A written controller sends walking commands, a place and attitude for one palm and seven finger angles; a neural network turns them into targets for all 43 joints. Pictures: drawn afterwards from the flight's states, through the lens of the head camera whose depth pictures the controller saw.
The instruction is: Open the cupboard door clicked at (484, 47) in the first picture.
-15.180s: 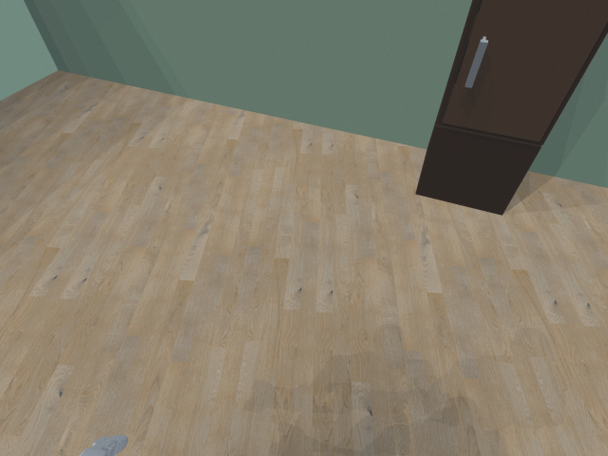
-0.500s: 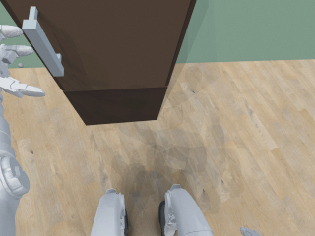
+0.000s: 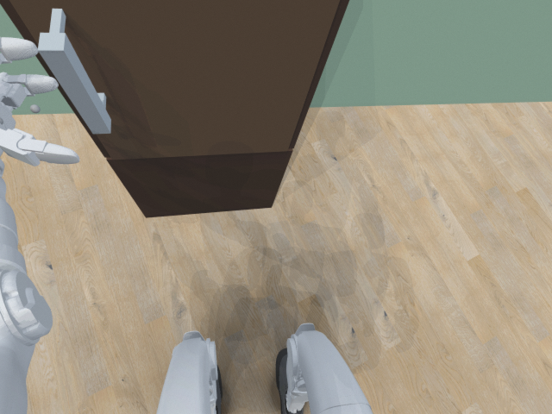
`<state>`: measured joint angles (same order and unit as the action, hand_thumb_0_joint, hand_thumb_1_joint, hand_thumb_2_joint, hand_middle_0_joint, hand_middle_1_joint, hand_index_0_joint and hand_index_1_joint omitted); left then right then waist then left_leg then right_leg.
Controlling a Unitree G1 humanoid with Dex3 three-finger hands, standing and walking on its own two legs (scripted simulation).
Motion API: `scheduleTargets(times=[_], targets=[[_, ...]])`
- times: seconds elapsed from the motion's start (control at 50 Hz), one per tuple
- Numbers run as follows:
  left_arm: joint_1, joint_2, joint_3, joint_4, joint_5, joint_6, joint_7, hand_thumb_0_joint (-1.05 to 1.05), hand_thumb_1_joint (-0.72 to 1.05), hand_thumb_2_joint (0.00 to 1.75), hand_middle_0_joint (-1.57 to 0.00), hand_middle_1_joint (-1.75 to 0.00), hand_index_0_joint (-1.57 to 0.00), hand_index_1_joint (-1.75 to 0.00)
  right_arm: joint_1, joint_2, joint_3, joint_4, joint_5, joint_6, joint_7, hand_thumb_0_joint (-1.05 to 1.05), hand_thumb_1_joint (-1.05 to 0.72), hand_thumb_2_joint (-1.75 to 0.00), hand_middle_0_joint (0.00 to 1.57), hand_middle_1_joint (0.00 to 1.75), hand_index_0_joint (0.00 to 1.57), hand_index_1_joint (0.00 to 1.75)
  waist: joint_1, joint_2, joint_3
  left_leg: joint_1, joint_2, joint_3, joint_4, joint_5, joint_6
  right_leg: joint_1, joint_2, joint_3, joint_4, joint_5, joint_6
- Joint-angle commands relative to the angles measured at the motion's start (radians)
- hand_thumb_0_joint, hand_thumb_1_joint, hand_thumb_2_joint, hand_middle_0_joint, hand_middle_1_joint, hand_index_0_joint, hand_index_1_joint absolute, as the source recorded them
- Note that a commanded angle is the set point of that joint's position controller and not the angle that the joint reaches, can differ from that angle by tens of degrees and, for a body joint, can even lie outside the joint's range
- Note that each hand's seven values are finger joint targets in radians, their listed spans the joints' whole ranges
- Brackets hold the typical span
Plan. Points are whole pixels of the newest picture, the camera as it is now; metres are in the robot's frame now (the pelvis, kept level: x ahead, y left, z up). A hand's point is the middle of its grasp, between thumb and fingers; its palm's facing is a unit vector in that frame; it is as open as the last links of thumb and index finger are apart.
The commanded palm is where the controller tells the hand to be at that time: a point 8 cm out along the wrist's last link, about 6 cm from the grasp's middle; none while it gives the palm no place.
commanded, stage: move the hooked fingers beside the handle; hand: left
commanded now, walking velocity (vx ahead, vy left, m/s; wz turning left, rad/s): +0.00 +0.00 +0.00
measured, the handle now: (82, 78) +0.55 +0.23 +0.04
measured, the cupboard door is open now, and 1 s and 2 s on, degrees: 0 0 0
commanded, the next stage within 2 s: slide the fingers in behind the handle in 0.46 s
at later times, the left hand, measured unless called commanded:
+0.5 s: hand (27, 109) +0.50 +0.28 +0.05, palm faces +0.07 -1.00 -0.02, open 14.0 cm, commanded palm +0.48 +0.31 +0.04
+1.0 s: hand (53, 108) +0.50 +0.26 +0.05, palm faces +0.06 -1.00 -0.01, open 14.0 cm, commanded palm +0.48 +0.28 +0.04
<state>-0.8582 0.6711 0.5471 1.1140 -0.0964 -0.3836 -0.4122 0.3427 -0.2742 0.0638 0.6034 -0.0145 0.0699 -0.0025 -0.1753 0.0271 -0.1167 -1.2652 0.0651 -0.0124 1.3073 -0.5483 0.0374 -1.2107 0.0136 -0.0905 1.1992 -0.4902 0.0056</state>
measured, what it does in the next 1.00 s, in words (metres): stands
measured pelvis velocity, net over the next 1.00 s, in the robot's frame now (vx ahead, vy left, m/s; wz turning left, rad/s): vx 0.00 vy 0.00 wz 0.01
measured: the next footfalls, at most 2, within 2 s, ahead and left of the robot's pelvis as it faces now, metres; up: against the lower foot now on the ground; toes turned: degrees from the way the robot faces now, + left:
none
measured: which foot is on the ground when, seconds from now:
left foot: down 0.00-1.00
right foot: down 0.00-1.00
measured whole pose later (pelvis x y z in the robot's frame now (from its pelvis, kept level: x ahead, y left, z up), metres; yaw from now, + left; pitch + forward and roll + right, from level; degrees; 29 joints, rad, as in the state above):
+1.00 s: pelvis +0.00 +0.00 +0.00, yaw +0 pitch +28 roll -6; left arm -0.86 0.61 0.49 1.09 -0.11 -0.44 -0.37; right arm 0.32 -0.27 0.06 0.62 -0.02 0.07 0.00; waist -0.17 0.03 -0.12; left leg -1.27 0.06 -0.02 1.32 -0.55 0.04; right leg -1.21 0.01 -0.09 1.22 -0.50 0.00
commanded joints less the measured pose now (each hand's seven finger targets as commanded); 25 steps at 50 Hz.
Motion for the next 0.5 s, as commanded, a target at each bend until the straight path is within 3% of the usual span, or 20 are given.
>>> scheduleTargets(times=[0.0, 0.08, 0.1, 0.12, 0.14, 0.18, 0.22, 0.26, 0.32, 0.34, 0.38, 0.4, 0.42, 0.48], targets=[[-0.430, 0.309, 0.017, -0.224, -0.025, -0.107, 0.020, 0.00, -0.50, 0.30, -0.30, -1.20, -0.30, -1.20, 0.181, -0.211, -0.078, -0.018, -0.003, -0.020, -0.020, 0.00, -0.90, -0.90, 0.20, 0.30, 0.20, 0.30, -0.015, 0.231, -0.534, 0.554, -0.010, -0.104, -0.151, 0.455, -0.016, 0.124, 0.036, 0.025, -0.111, 0.215, -0.031], [-0.384, 0.263, -0.030, -0.154, -0.017, -0.083, 0.002, 0.00, -0.50, 0.30, -0.30, -1.20, -0.30, -1.20, 0.175, -0.211, -0.074, -0.023, -0.002, -0.012, -0.019, 0.00, -0.90, -0.90, 0.20, 0.30, 0.20, 0.30, -0.019, 0.225, -0.505, 0.539, -0.011, -0.100, -0.152, 0.463, -0.018, 0.121, 0.031, 0.022, -0.112, 0.221, -0.030], [-0.348, 0.258, -0.022, -0.122, -0.019, -0.075, -0.003, 0.00, -0.50, 0.30, -0.30, -1.20, -0.30, -1.20, 0.179, -0.209, -0.075, -0.028, 0.000, -0.010, -0.019, 0.00, -0.90, -0.90, 0.20, 0.30, 0.20, 0.30, -0.008, 0.216, -0.499, 0.538, -0.011, -0.102, -0.152, 0.471, -0.018, 0.118, 0.032, 0.020, -0.107, 0.223, -0.033], [-0.361, 0.239, -0.045, -0.118, -0.020, -0.067, -0.009, 0.00, -0.50, 0.30, -0.30, -1.20, -0.30, -1.20, 0.175, -0.212, -0.073, -0.031, 0.000, -0.009, -0.019, 0.00, -0.90, -0.90, 0.20, 0.30, 0.20, 0.30, -0.024, 0.197, -0.495, 0.524, -0.011, -0.096, -0.149, 0.459, -0.014, 0.119, 0.032, 0.022, -0.111, 0.227, -0.028], [-0.333, 0.294, 0.004, -0.099, -0.024, -0.060, -0.009, 0.00, -0.50, 0.30, -0.30, -1.20, -0.30, -1.20, 0.177, -0.218, -0.074, -0.037, 0.001, -0.005, -0.022, 0.00, -0.90, -0.90, 0.20, 0.30, 0.20, 0.30, -0.008, 0.171, -0.487, 0.490, -0.013, -0.092, -0.148, 0.446, -0.012, 0.144, 0.032, 0.023, -0.111, 0.232, -0.027], [-0.352, 0.321, 0.019, -0.116, -0.031, -0.060, -0.013, 0.00, -0.50, 0.30, -0.30, -1.20, -0.30, -1.20, 0.169, -0.218, -0.071, -0.049, 0.004, -0.005, -0.025, 0.00, -0.90, -0.90, 0.20, 0.30, 0.20, 0.30, -0.010, 0.147, -0.505, 0.440, -0.018, -0.081, -0.139, 0.426, -0.004, 0.188, 0.032, 0.032, -0.105, 0.247, -0.024], [-0.380, 0.355, 0.046, -0.186, -0.033, -0.088, -0.012, 0.00, -0.50, 0.30, -0.30, -1.20, -0.30, -1.20, 0.172, -0.217, -0.073, -0.051, 0.000, -0.007, -0.025, 0.00, -0.90, -0.90, 0.20, 0.30, 0.20, 0.30, 0.005, 0.210, -0.576, 0.507, -0.015, -0.088, -0.129, 0.506, -0.012, 0.179, 0.032, 0.032, -0.087, 0.281, -0.028], [-0.379, 0.356, 0.056, -0.241, -0.036, -0.115, -0.008, 0.00, -0.50, 0.30, -0.30, -1.20, -0.30, -1.20, 0.166, -0.213, -0.077, -0.051, -0.003, -0.009, -0.018, 0.00, -0.90, -0.90, 0.20, 0.30, 0.20, 0.30, 0.017, 0.233, -0.622, 0.550, -0.013, -0.094, -0.126, 0.542, -0.020, 0.182, 0.034, 0.031, -0.084, 0.287, -0.028], [-0.395, 0.338, 0.046, -0.275, -0.041, -0.135, -0.005, 0.00, -0.50, 0.30, -0.30, -1.20, -0.30, -1.20, 0.166, -0.212, -0.081, -0.038, -0.004, -0.008, -0.015, 0.00, -0.90, -0.90, 0.20, 0.30, 0.20, 0.30, 0.007, 0.251, -0.630, 0.596, -0.008, -0.103, -0.127, 0.569, -0.024, 0.165, 0.036, 0.028, -0.090, 0.285, -0.028], [-0.374, 0.330, 0.046, -0.259, -0.042, -0.128, -0.006, 0.00, -0.50, 0.30, -0.30, -1.20, -0.30, -1.20, 0.166, -0.211, -0.082, -0.036, -0.001, -0.006, -0.015, 0.00, -0.90, -0.90, 0.20, 0.30, 0.20, 0.30, 0.010, 0.234, -0.618, 0.594, -0.008, -0.104, -0.131, 0.566, -0.024, 0.168, 0.036, 0.027, -0.095, 0.282, -0.028], [-0.373, 0.278, 0.002, -0.215, -0.042, -0.101, -0.015, 0.00, -0.50, 0.30, -0.30, -1.20, -0.30, -1.20, 0.162, -0.210, -0.080, -0.029, 0.003, -0.004, -0.016, 0.00, -0.90, -0.90, 0.20, 0.30, 0.20, 0.30, -0.008, 0.214, -0.561, 0.560, -0.009, -0.102, -0.139, 0.511, -0.019, 0.152, 0.035, 0.024, -0.105, 0.256, -0.026], [-0.372, 0.254, -0.013, -0.207, -0.046, -0.092, -0.021, 0.00, -0.50, 0.30, -0.30, -1.20, -0.30, -1.20, 0.165, -0.208, -0.080, -0.028, 0.003, -0.005, -0.017, 0.00, -0.90, -0.90, 0.20, 0.30, 0.20, 0.30, -0.010, 0.232, -0.555, 0.566, -0.010, -0.101, -0.137, 0.513, -0.017, 0.139, 0.033, 0.025, -0.106, 0.256, -0.028], [-0.342, 0.270, 0.000, -0.167, -0.044, -0.075, -0.025, 0.00, -0.50, 0.30, -0.30, -1.20, -0.30, -1.20, 0.168, -0.213, -0.080, -0.026, 0.005, -0.002, -0.019, 0.00, -0.90, -0.90, 0.20, 0.30, 0.20, 0.30, -0.007, 0.195, -0.536, 0.541, -0.010, -0.100, -0.142, 0.486, -0.016, 0.147, 0.034, 0.022, -0.109, 0.246, -0.026], [-0.364, 0.268, -0.017, -0.154, -0.039, -0.058, -0.027, 0.00, -0.50, 0.30, -0.30, -1.20, -0.30, -1.20, 0.164, -0.213, -0.076, -0.030, 0.007, -0.003, -0.024, 0.00, -0.90, -0.90, 0.20, 0.30, 0.20, 0.30, -0.013, 0.184, -0.508, 0.490, -0.016, -0.093, -0.144, 0.426, -0.009, 0.151, 0.033, 0.027, -0.114, 0.224, -0.025]])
